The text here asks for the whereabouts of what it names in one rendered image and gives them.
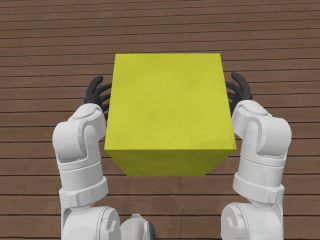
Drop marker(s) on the robot left forearm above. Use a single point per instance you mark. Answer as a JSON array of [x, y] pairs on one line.
[[76, 145]]

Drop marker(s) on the robot right forearm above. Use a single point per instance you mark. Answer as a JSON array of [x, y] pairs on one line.
[[265, 143]]

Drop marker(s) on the robot left upper arm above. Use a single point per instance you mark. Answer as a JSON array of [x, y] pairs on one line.
[[95, 223]]

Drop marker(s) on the robot right hand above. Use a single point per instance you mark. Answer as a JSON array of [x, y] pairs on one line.
[[242, 92]]

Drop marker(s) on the carton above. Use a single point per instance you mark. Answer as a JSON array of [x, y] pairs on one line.
[[169, 114]]

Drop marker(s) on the robot right upper arm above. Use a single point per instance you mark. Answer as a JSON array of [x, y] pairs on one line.
[[246, 221]]

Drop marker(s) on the robot left hand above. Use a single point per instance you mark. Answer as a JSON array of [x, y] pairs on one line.
[[93, 94]]

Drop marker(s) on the robot left thigh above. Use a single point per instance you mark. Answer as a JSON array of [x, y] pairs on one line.
[[135, 229]]

